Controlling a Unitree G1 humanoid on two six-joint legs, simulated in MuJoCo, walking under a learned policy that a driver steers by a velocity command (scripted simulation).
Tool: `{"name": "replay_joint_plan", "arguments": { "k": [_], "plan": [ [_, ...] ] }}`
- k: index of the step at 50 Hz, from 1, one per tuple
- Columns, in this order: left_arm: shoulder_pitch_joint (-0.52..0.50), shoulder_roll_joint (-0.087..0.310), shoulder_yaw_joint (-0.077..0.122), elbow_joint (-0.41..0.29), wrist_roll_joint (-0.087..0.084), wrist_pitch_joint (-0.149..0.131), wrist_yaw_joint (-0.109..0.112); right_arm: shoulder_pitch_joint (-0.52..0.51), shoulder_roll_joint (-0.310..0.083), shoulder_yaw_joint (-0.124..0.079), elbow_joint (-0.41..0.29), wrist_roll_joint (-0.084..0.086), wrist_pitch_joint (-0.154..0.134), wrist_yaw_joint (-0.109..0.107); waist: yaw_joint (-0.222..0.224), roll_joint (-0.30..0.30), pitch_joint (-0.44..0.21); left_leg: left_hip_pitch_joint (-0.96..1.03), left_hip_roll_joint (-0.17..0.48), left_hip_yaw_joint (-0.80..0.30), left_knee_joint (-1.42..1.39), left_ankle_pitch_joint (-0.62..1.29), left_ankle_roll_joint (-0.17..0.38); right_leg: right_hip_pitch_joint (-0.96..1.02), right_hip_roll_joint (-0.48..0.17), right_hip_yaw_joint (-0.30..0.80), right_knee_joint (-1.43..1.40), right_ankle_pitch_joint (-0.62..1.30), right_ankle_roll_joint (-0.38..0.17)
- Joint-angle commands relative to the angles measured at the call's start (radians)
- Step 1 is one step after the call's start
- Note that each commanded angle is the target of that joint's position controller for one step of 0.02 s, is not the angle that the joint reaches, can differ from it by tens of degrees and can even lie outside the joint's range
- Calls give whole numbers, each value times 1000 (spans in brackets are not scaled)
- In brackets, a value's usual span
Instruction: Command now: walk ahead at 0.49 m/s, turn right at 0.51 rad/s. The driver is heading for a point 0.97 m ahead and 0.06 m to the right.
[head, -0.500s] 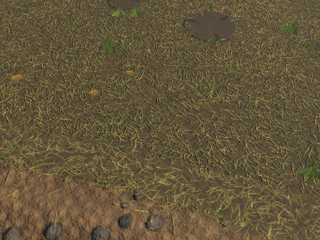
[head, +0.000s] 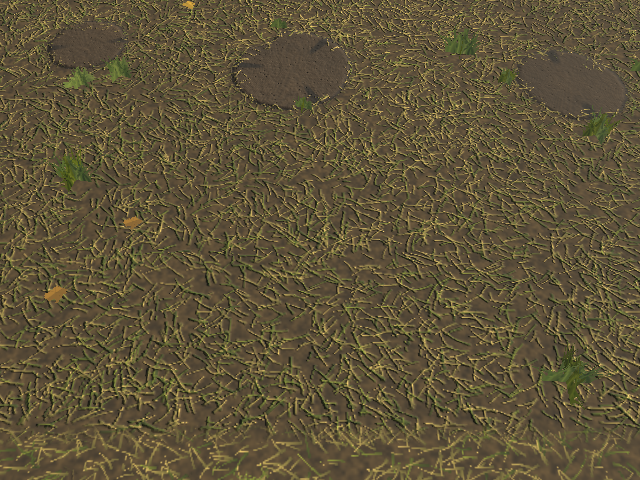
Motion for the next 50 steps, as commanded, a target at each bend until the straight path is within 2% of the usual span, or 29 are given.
{"name": "replay_joint_plan", "arguments": {
  "k": [1, 4, 6, 8, 10, 12, 14, 15, 16, 17, 18, 19, 20, 21, 22, 24, 28, 31, 34, 37, 39, 40, 41, 42, 43, 44, 46, 47, 50],
  "plan": [
    [15, 107, 29, -73, 14, -8, 18, -33, -141, -39, -112, -19, -25, 1, -15, -11, -83, -270, 86, -63, -64, 62, -26, 246, -285, 416, -270, 177, -225],
    [12, 136, 37, -57, 6, -10, 34, -40, -98, -21, -118, -31, 0, -5, -29, -30, -45, -219, 88, -8, -240, 122, -80, 78, -241, 302, -291, 276, -211],
    [24, 155, 44, -45, -1, -5, 44, -121, -64, -6, -137, -33, 1, -5, 1, -52, -37, -159, 63, 12, -411, 286, -95, 14, -183, 238, -277, 215, -167],
    [71, 161, 46, -29, -7, 5, 49, -204, -58, -3, -150, -22, -5, 0, 49, -69, -50, -97, 20, 19, -568, 438, -101, 11, -162, 236, -252, 130, -129],
    [114, 166, 48, -13, -12, 14, 51, -247, -78, -12, -161, -4, -11, 5, 69, -86, -65, -68, -3, -3, -651, 473, -99, 61, -184, 290, -216, 58, -109],
    [123, 156, 47, -8, -16, 19, 53, -240, -109, -29, -163, 4, -17, 8, 56, -107, -74, -53, 3, -41, -705, 432, -78, 135, -216, 365, -154, -5, -84],
    [106, 146, 47, -12, -9, 23, 52, -179, -133, -48, -149, 7, -24, 9, 11, -129, -82, 19, 4, -38, -736, 355, -37, 167, -233, 413, -75, -12, -56],
    [104, 117, 38, -16, -4, 23, 50, -104, -148, -62, -132, 3, -28, 5, -30, -126, -111, 129, 10, -26, -763, 334, -8, 151, -203, 398, 4, 7, -28],
    [112, 52, 16, -29, 6, 18, 43, 14, -190, -78, -126, -15, -32, -2, -85, -52, -216, 328, 136, -139, -766, 266, 52, 83, -145, 335, 234, -57, 9],
    [226, -22, -8, -59, -9, 8, 42, 106, -279, -100, -105, -38, -19, -3, -51, 248, -349, 643, 369, -568, -859, 39, 202, -227, -2, 184, 583, -376, 80],
    [244, 58, 1, -57, -26, 6, 43, 127, -232, -95, -94, -19, -12, 8, -55, 301, -335, 652, 430, -812, -943, -226, 234, -398, -64, 180, 767, -424, 97],
    [167, 128, 22, -54, -26, 13, 45, 81, -163, -77, -107, -12, -8, 5, -78, 179, -212, 554, 389, -681, -962, -264, 198, -438, -108, 182, 836, -325, 104],
    [97, 137, 26, -66, -14, 19, 48, 36, -136, -67, -108, -16, -2, 2, -75, 105, -134, 445, 345, -518, -958, -122, 168, -421, -140, 144, 833, -250, 109],
    [57, 121, 25, -78, 0, 19, 47, 11, -112, -59, -97, -23, 0, 3, -65, 78, -81, 350, 294, -406, -970, 18, 162, -394, -163, 142, 785, -196, 109],
    [52, 101, 26, -81, -2, 20, 43, -1, -94, -52, -85, -29, -2, 3, -44, 101, -55, 289, 259, -324, -991, 111, 158, -352, -185, 144, 744, -164, 107],
    [65, 62, 18, -72, -7, 26, 38, -2, -78, -50, -60, -22, -11, 5, -26, 125, -46, 242, 224, -227, -1031, 200, 170, -300, -190, 123, 676, -147, 108],
    [-17, 19, -2, -88, 9, 23, 31, 16, -120, -65, -13, -6, -15, 9, -28, 77, -28, 267, 242, -138, -1075, 352, 212, -329, -201, 105, 452, -64, 117],
    [-103, 1, -16, -96, 8, 6, 14, 25, -146, -69, 16, 4, -2, 6, -54, 69, -19, 272, 220, -56, -1086, 405, 198, -277, -205, 54, 257, 75, 117],
    [-192, 2, -20, -115, 0, -5, 2, 78, -169, -73, 53, 15, 10, 6, -86, 71, -3, 288, 223, -23, -1077, 418, 185, -215, -182, 15, 134, 130, 111],
    [-244, 25, -12, -140, -3, -14, -6, 113, -180, -75, 88, 27, 27, 6, -80, 82, 15, 344, 257, -53, -1039, 478, 172, -181, -164, 12, 53, 71, 78],
    [-161, 61, 7, -122, 1, -23, -5, 94, -200, -78, 96, 32, 39, 1, -10, 87, -28, 349, 249, -48, -936, 644, 147, -26, -130, -8, -20, 56, 47],
    [-34, 101, 31, -81, 8, -23, 3, 89, -189, -72, 97, 31, 41, -1, 56, 69, -109, 305, 203, -12, -790, 747, 122, 172, -111, -23, -51, 82, 23],
    [133, 158, 54, -46, 20, -19, 16, 77, -143, -52, 80, 15, 36, -2, 133, 35, -236, 144, 152, 22, -558, 606, 82, 450, -218, 76, -10, 100, -22],
    [226, 255, 72, -37, 40, -9, 29, 151, -23, -16, 42, -3, 23, 0, 111, -201, -373, -231, 1, 73, -179, 56, 7, 788, -497, 482, -45, 9, -142],
    [237, 195, 57, -34, 34, -7, 30, 156, -79, -26, 54, 22, 9, -1, 129, -232, -429, -345, -18, -65, -3, -184, 0, 758, -554, 697, -157, -133, -201],
    [183, 135, 38, -26, 20, -9, 28, 92, -146, -49, 38, 44, 7, 1, 119, -176, -268, -419, 34, -80, 45, -121, 4, 645, -515, 555, -181, -163, -164],
    [70, 64, 17, -18, 18, -16, 23, 14, -129, -52, 26, 28, 16, -2, 62, -116, -118, -386, 101, -47, -22, 26, 4, 420, -426, 341, -247, -92, -113],
    [31, 40, 12, -14, 25, -26, 20, 25, -118, -57, 31, 21, 29, -3, 29, -128, -86, -331, 124, -59, -54, 77, 0, 337, -399, 270, -283, -23, -99],
    [-8, 47, 23, 13, 30, -53, 21, 48, -59, -49, 37, 22, 64, -2, -18, -93, -44, -274, 132, -64, -92, 153, -21, 227, -391, 130, -358, 134, -103]
  ]
}}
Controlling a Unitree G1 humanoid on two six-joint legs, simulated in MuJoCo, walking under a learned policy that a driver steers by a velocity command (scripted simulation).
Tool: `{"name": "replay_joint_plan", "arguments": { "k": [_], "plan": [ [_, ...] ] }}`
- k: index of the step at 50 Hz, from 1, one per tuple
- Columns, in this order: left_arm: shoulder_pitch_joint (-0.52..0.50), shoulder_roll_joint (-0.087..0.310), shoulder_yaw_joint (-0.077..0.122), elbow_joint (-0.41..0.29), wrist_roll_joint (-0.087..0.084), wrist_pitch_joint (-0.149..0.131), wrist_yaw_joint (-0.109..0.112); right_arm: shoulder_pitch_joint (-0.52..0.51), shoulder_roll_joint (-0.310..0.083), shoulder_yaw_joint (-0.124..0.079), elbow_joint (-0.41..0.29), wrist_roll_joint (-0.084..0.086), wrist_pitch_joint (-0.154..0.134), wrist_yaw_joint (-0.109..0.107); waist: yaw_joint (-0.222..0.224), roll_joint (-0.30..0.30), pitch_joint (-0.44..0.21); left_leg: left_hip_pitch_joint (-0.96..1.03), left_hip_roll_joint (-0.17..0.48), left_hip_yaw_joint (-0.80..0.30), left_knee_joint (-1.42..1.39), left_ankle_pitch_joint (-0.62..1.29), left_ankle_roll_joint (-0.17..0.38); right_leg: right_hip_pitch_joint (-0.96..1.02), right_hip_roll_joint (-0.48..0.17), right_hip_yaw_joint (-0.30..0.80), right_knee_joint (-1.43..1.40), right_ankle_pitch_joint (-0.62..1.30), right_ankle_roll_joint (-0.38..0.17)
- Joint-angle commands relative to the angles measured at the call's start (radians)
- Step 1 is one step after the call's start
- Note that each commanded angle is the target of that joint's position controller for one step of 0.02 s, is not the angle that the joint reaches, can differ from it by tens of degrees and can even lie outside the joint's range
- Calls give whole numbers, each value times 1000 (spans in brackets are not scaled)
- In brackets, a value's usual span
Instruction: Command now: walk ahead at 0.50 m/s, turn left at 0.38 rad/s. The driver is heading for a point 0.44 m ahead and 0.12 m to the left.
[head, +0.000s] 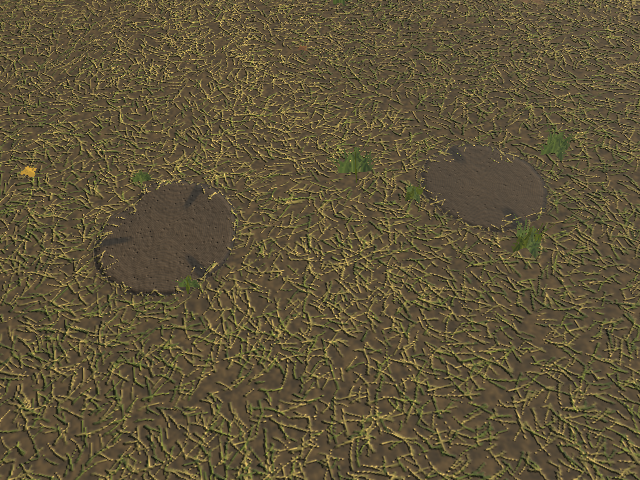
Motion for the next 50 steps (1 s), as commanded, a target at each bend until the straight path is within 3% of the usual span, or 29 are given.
{"name": "replay_joint_plan", "arguments": {
  "k": [1, 3, 7, 12, 14, 15, 16, 17, 18, 19, 20, 21, 22, 23, 24, 28, 31, 33, 36, 38, 39, 40, 41, 42, 43, 44, 46, 47, 50],
  "plan": [
    [-35, 109, 34, -32, 5, -37, 5, 25, -33, -14, -65, -4, 14, -3, -20, -125, -5, -130, 60, -68, -20, 99, -17, 73, -286, 187, -263, 198, -169],
    [-24, 124, 40, -11, 7, -38, 13, -20, -26, -12, -84, -8, 15, 1, -12, -111, 13, -161, 58, -70, -117, 199, -23, 91, -275, 112, -272, 239, -161],
    [9, 165, 51, 16, -1, -28, 27, -155, 0, 3, -129, -10, 6, 29, 37, -89, 48, -123, 42, 3, -356, 366, -4, 116, -261, -6, -283, 245, -134],
    [75, 207, 68, 59, -28, 5, 30, -270, -17, 1, -201, -10, 11, 57, 66, -85, 78, -157, 21, 62, -489, 269, 52, 287, -312, -60, -212, 332, -103],
    [66, 236, 76, 59, -34, 20, 34, -243, -44, -14, -214, -12, 16, 61, 31, -116, 31, -65, -36, 119, -499, 168, 90, 326, -313, -91, -93, 631, -79],
    [58, 249, 79, 57, -37, 29, 37, -172, -71, -30, -204, -11, 21, 60, -14, -129, -22, 38, -78, 149, -499, 122, 114, 327, -303, -107, 29, 784, -66],
    [42, 247, 76, 52, -43, 37, 40, -30, -113, -58, -171, -8, 23, 53, -98, -115, -97, 235, -130, 168, -552, 152, 146, 269, -271, -137, 226, 834, -39],
    [57, 217, 62, 41, -29, 33, 44, 138, -186, -94, -127, -5, 33, 35, -172, -51, -187, 538, -103, 62, -576, 188, 191, 59, -231, -140, 504, 631, 7],
    [146, 66, 15, -18, 14, 12, 33, 120, -308, -114, -129, 4, 30, 23, -54, 239, -247, 857, 162, -496, -661, 32, 368, -409, -33, -91, 878, -292, 80],
    [73, 119, 14, -27, -14, -28, 21, 140, -243, -88, -173, -6, 10, 30, -110, 130, -409, 930, 256, -809, -824, -108, 434, -518, 16, 172, 1009, -425, 71],
    [-26, 180, 30, -53, -55, -45, 13, 96, -176, -67, -166, -22, -5, 34, -126, 63, -273, 843, 247, -661, -850, 51, 376, -591, -32, 191, 1010, -338, 52],
    [-32, 167, 23, -51, -50, -53, 18, 34, -147, -57, -168, -24, -13, 33, -80, 4, -181, 698, 211, -508, -826, 262, 340, -558, -77, 180, 936, -258, 40],
    [-24, 170, 27, -32, -22, -50, 28, -40, -111, -46, -177, -25, -14, 30, -37, -39, -123, 558, 176, -380, -805, 486, 308, -495, -117, 170, 859, -214, 48],
    [-5, 181, 35, -22, -9, -37, 31, -79, -83, -36, -190, -36, -14, 25, -6, -26, -114, 457, 151, -298, -809, 642, 295, -408, -138, 174, 821, -197, 54],
    [12, 176, 36, -16, -7, -20, 31, -94, -80, -33, -192, -41, -14, 22, 13, -21, -113, 393, 137, -260, -822, 727, 291, -351, -137, 168, 797, -187, 64],
    [14, 109, 16, -9, 4, 18, 41, -94, -112, -37, -152, -36, -19, 4, 29, -9, -109, 312, 87, -108, -845, 904, 273, -306, -107, 131, 588, -47, 106],
    [-59, 91, 5, -15, 0, 17, 32, -87, -103, -31, -128, -31, -1, -10, -6, 20, -121, 328, 40, -43, -835, 828, 222, -254, -84, 122, 375, 153, 107],
    [-104, 97, 5, -22, -5, 14, 22, -64, -102, -27, -105, -33, 8, -14, -32, 24, -122, 358, 52, -57, -828, 758, 210, -227, -71, 127, 285, 227, 103],
    [-138, 116, 12, -30, 0, 11, 13, -64, -90, -20, -76, -37, 15, -10, -39, 34, -98, 403, 88, -108, -783, 693, 211, -221, -63, 142, 204, 172, 79],
    [-117, 127, 18, -24, 9, 6, 9, -82, -79, -14, -63, -30, 18, -9, -14, 34, -91, 416, 90, -138, -713, 652, 192, -176, -51, 136, 119, 150, 46],
    [-80, 130, 20, -10, 17, 1, 10, -83, -67, -8, -55, -25, 19, -10, 11, 18, -97, 402, 60, -135, -666, 598, 161, -91, -51, 134, 24, 282, 23],
    [-66, 173, 27, -9, 26, -4, 17, -46, -47, -2, -52, -42, 12, -10, -5, -40, -131, 363, -1, -113, -605, 493, 112, 32, -126, 209, 25, 635, -10],
    [-80, 206, 30, -16, 31, 2, 25, 74, -26, 3, -34, -59, 4, -8, -76, -160, -205, 254, -68, -93, -549, 216, 63, 216, -240, 304, 99, 884, -102],
    [-72, 116, 10, -9, 24, 18, 27, 91, -11, 12, -11, -54, 10, -14, -48, -211, -265, 222, -89, -65, -507, -18, 17, 256, -294, 367, 100, 814, -190],
    [-79, 67, -5, 1, 9, 30, 24, 51, -31, 9, -15, -46, 27, -17, -37, -213, -246, 219, -78, -51, -515, -111, -2, 211, -300, 406, 65, 658, -205],
    [-107, 67, -8, 5, 3, 41, 19, 23, -35, 6, -17, -39, 48, -22, -42, -201, -215, 236, -66, -46, -559, -93, -6, 155, -279, 410, 39, 499, -182],
    [-190, 104, 0, -14, -3, 51, 8, 6, -51, 2, -4, -43, 86, -23, -51, -148, -118, 291, -62, -49, -690, 9, 17, 13, -187, 313, 26, 221, -95],
    [-194, 113, 4, -16, -2, 48, 5, -9, -66, -2, 5, -44, 91, -22, -33, -106, -88, 272, -66, -55, -697, 12, 37, 7, -144, 258, 39, 180, -65],
    [-167, 108, 6, 16, 0, 37, 9, -14, -53, 1, 23, -44, 79, -24, -17, -84, -117, 295, -51, -68, -707, 139, 52, 68, -114, 216, 86, 311, -50]
  ]
}}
